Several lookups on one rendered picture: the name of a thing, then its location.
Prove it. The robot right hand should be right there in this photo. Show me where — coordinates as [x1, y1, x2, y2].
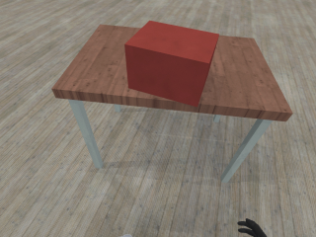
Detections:
[237, 218, 267, 237]

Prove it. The table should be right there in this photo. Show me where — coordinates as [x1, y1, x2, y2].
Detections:
[51, 24, 293, 183]

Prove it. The carton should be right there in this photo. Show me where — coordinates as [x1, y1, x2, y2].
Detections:
[124, 21, 219, 107]

